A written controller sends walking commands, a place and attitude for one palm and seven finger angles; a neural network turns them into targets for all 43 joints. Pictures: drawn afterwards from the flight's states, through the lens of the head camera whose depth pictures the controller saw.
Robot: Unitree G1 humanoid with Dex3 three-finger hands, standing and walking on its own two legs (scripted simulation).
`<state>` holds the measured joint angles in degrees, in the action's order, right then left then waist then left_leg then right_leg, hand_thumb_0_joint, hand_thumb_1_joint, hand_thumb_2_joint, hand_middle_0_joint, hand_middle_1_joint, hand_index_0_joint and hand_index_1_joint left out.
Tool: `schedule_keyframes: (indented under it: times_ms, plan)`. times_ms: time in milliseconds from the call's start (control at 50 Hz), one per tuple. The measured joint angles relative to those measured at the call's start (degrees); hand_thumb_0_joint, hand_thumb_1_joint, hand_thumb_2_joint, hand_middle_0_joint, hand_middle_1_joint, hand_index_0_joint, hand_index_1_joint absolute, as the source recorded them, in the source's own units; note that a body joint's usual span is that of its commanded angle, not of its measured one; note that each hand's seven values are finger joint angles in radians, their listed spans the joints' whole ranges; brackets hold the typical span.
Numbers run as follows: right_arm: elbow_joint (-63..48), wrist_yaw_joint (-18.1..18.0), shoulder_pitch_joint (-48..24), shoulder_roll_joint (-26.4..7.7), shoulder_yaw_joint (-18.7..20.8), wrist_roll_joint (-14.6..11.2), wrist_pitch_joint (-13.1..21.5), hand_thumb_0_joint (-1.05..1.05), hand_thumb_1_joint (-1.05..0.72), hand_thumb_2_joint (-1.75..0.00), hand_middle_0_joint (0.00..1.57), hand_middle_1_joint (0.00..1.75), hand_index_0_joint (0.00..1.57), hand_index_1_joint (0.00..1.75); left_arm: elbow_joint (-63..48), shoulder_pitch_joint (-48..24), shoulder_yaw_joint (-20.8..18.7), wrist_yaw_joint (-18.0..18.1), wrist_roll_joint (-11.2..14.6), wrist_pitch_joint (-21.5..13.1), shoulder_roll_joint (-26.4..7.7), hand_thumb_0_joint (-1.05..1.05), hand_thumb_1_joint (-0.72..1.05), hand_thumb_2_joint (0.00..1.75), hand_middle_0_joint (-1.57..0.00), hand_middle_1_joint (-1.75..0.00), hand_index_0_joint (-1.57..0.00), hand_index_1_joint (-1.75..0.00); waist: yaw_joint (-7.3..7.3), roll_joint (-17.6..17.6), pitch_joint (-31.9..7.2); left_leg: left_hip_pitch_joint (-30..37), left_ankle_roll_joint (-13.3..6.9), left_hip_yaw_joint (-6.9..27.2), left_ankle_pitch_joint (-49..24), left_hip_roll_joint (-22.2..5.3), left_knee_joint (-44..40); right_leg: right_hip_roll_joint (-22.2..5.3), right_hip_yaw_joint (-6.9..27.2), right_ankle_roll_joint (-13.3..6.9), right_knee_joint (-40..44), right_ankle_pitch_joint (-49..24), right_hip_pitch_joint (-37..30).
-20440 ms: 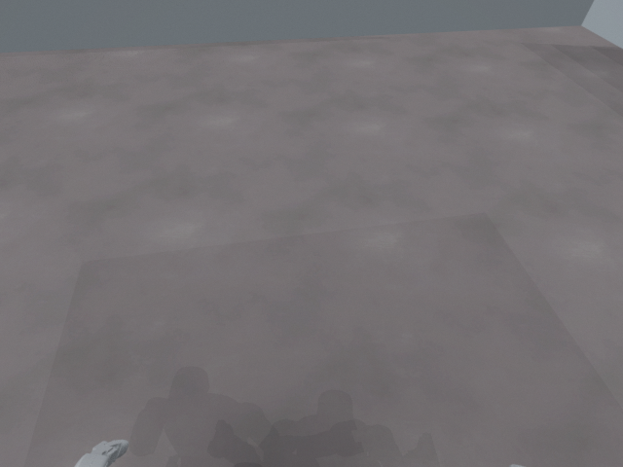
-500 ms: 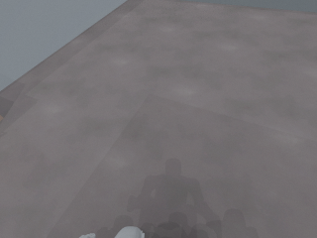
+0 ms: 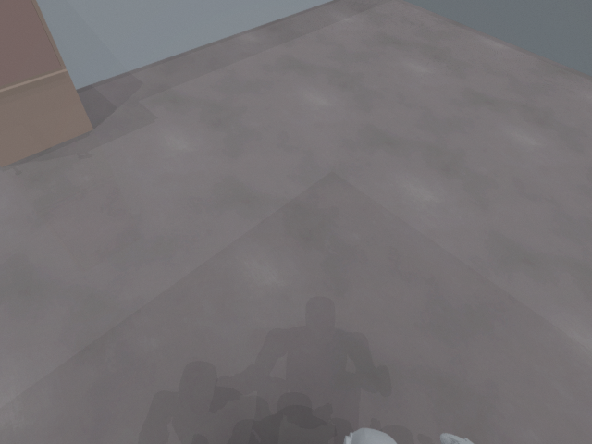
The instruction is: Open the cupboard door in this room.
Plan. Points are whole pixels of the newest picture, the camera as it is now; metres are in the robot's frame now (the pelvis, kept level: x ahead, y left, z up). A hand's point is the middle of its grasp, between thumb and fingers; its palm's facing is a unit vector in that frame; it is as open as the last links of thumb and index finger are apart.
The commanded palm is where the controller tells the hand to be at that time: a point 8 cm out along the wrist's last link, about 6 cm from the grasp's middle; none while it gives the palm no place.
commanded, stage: turn or walk to find it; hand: left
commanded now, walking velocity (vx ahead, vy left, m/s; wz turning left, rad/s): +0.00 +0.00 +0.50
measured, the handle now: out of the picture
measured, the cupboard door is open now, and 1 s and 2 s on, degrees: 0 0 0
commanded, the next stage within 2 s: none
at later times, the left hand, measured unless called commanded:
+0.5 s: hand out of the picture +0.04 +0.14 -0.14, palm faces +0.24 -0.93 -0.29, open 7.4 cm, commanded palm none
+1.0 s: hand out of the picture -0.17 +0.17 -0.19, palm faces +0.57 -0.79 -0.23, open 7.4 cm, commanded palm none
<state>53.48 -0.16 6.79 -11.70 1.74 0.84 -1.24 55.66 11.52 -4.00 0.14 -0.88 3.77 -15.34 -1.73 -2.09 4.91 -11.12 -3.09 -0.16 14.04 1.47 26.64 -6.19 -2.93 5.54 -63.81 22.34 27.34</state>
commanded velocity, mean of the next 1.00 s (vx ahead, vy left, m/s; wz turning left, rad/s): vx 0.14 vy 0.00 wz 0.48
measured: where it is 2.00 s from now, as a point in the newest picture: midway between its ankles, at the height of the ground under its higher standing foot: (218, 413)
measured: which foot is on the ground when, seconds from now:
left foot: down 0.00-0.32, up 0.34-0.88, down 0.90-1.00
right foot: up 0.00-0.30, down 0.32-0.90, up 0.92-1.00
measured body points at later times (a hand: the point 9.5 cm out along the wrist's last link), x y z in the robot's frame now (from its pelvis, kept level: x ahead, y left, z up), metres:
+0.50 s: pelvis -0.02 -0.07 +0.00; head +0.02 -0.11 +0.45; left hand +0.03 +0.19 -0.12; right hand +0.05 -0.32 -0.17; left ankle -0.08 +0.08 -0.64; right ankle +0.00 -0.15 -0.74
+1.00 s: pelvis -0.03 +0.00 -0.01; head -0.04 +0.02 +0.44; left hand -0.20 +0.21 -0.17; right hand +0.21 -0.15 -0.12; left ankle -0.09 +0.07 -0.74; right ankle +0.02 -0.13 -0.69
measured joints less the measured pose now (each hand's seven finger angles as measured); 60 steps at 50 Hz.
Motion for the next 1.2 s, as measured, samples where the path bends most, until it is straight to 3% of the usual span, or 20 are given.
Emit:
schedule_keyframes:
  times_ms: [180,260,300,320,360,400,480,560,720,840,900,920,960,1020,1100,1200]
  plan:
    - [0.96,0.23,4.82,0.84,0.75,0.44,-0.57,0.00,-0.91,-0.90,0.20,0.30,0.21,0.30,-2.88,-4.90,0.42,0.34,0.18,-0.12,1.41,0.00,0.91,0.90,-0.20,-0.30,-0.19,-0.29,3.01,1.10,-0.55,-2.17,0.54,4.18,-2.04,2.07,-0.71,1.78,2.13,0.41,9.07,0.98,-2.47]
    - [1.66,0.14,6.78,0.24,1.42,0.63,-1.10,0.00,-0.91,-0.90,0.20,0.30,0.21,0.30,-4.12,-6.73,0.94,0.41,0.58,-0.73,2.54,0.00,0.91,0.90,-0.20,-0.30,-0.19,-0.29,4.53,2.68,-0.22,-4.56,1.77,6.57,-2.25,2.64,0.87,3.79,2.05,-0.45,18.98,1.97,-6.48]
    - [2.03,0.13,7.73,-0.20,1.83,0.52,-1.43,0.00,-0.91,-0.90,0.20,0.30,0.21,0.30,-4.79,-7.05,1.28,0.39,0.79,-1.42,3.07,0.00,0.91,0.90,-0.20,-0.30,-0.19,-0.29,4.86,3.40,-0.36,-6.14,2.70,7.69,-1.89,3.14,2.53,4.64,1.56,-0.92,27.01,-1.78,-9.90]
    - [2.24,0.16,8.15,-0.51,2.06,0.34,-1.58,0.00,-0.91,-0.90,0.20,0.30,0.21,0.30,-5.05,-7.00,1.44,0.44,0.78,-1.95,3.37,0.00,0.91,0.90,-0.20,-0.30,-0.19,-0.29,4.80,3.84,-0.45,-7.06,3.26,8.20,-1.40,3.36,3.93,4.91,1.04,-2.39,31.19,-4.64,-11.68]
    - [2.86,0.15,8.27,-1.41,2.72,0.06,-2.10,0.00,-0.91,-0.90,0.20,0.30,0.20,0.30,-5.14,-6.65,1.96,0.65,0.39,-2.75,4.51,0.00,0.91,0.89,-0.20,-0.30,-0.20,-0.29,5.02,5.64,0.15,-9.51,3.98,8.29,5.42,3.10,10.96,5.42,-0.65,-6.23,31.48,-5.53,-12.32]
    - [3.14,0.21,8.62,-1.94,3.18,0.28,-2.82,0.00,-0.91,-0.90,0.20,0.30,0.20,0.30,-5.17,-5.53,2.21,0.86,0.31,-2.91,5.33,0.00,0.91,0.89,-0.20,-0.30,-0.20,-0.29,5.13,5.56,-0.06,-13.09,4.62,6.29,11.01,3.55,22.62,4.18,-1.90,-7.69,31.71,-5.04,-13.18]
    - [3.44,0.87,8.66,-3.10,3.81,0.64,-3.40,0.00,-0.91,-0.90,0.20,0.30,0.20,0.30,-4.32,-3.30,2.29,0.98,0.31,-2.64,6.38,0.00,0.90,0.89,-0.20,-0.30,-0.20,-0.29,4.91,5.49,-0.29,-17.12,5.97,3.72,8.06,1.10,38.65,2.59,-4.20,-7.95,34.42,-6.01,-15.44]
    - [3.77,1.12,8.34,-3.57,3.86,0.70,-3.62,0.00,-0.91,-0.90,0.20,0.30,0.20,0.30,-3.42,-1.29,2.24,0.93,0.19,-2.99,6.76,0.00,0.90,0.89,-0.20,-0.30,-0.20,-0.29,4.37,5.03,-0.43,-16.97,7.43,3.55,5.62,-1.69,41.66,1.45,-6.81,-8.13,35.44,-6.37,-16.35]
    - [3.94,1.44,4.92,-3.48,3.20,0.76,-3.94,0.00,-0.91,-0.90,0.19,0.30,0.20,0.30,-1.09,2.94,1.49,0.57,-0.43,-3.77,5.72,0.00,0.91,0.89,-0.20,-0.30,-0.20,-0.29,1.82,3.50,-0.38,-12.35,7.95,0.71,8.43,-4.56,31.77,-0.61,-12.02,-7.36,35.72,-6.24,-16.98]
    - [2.31,2.44,1.19,-2.46,2.25,0.58,-2.45,0.00,-0.91,-0.90,0.19,0.30,0.20,0.30,1.98,6.83,0.22,0.05,-1.04,-4.46,2.63,0.00,0.91,0.89,-0.20,-0.30,-0.20,-0.29,-0.90,1.00,-1.28,-7.74,5.99,-4.46,11.37,-5.09,17.66,-2.77,-15.75,-5.28,35.67,-5.73,-17.94]
    - [0.34,2.57,0.09,-2.28,1.72,0.51,-0.52,0.00,-0.91,-0.90,0.19,0.30,0.20,0.30,3.59,9.14,-0.38,-0.36,-0.75,-4.06,0.94,0.00,0.90,0.89,-0.20,-0.30,-0.20,-0.29,-1.46,0.03,-2.33,-2.71,4.56,-6.18,7.72,-4.39,5.39,-4.75,-16.85,-3.36,31.19,-3.10,-17.12]
    - [-0.17,2.42,-0.36,-2.12,1.77,0.62,0.37,0.00,-0.91,-0.90,0.19,0.30,0.20,0.30,4.17,9.52,-0.57,-0.60,-0.53,-3.50,0.46,0.00,0.90,0.89,-0.20,-0.30,-0.20,-0.29,-1.32,-0.30,-2.39,-2.88,3.43,-6.06,4.26,-3.81,5.31,-5.24,-15.17,-2.67,26.38,0.62,-15.39]
    - [-0.58,1.97,-0.51,-1.42,1.34,0.58,1.70,0.00,-0.91,-0.90,0.19,0.30,0.20,0.30,5.20,9.40,-0.61,-0.95,-0.60,-1.87,-0.28,0.01,0.91,0.89,-0.20,-0.30,-0.20,-0.29,-1.35,-0.92,-2.24,-2.41,1.67,-6.22,4.25,-2.95,7.14,-4.18,-8.90,-2.34,14.96,5.43,-10.55]
    - [-0.27,1.20,2.05,-0.59,0.59,0.48,2.48,0.00,-0.91,-0.90,0.20,0.30,0.20,0.30,5.35,7.93,-0.58,-1.55,-0.83,-1.26,-0.35,0.01,0.91,0.90,-0.20,-0.30,-0.19,-0.29,-0.45,-0.17,-3.13,0.57,0.80,-4.77,4.31,-2.25,3.66,-2.53,-4.65,-2.10,3.89,2.30,-3.67]
    - [2.29,0.79,6.28,0.72,-0.17,0.16,3.09,0.00,-0.91,-0.90,0.20,0.30,0.20,0.30,3.13,4.77,-0.10,-2.25,-0.87,-2.70,0.24,0.01,0.91,0.90,-0.19,-0.30,-0.19,-0.29,0.18,0.25,-3.09,5.55,0.41,-2.66,2.07,-0.92,-3.28,-2.53,-1.83,-1.12,0.48,-6.39,2.95]
    - [5.59,0.54,11.35,2.59,-0.22,-0.26,3.67,0.00,-0.91,-0.90,0.20,0.30,0.20,0.30,1.15,1.22,0.52,-2.33,-0.68,-3.19,1.53,0.01,0.91,0.90,-0.19,-0.30,-0.19,-0.29,1.25,0.02,-2.80,10.60,0.20,-1.52,1.99,0.66,-8.63,-2.95,-0.79,0.31,2.77,-11.58,7.88]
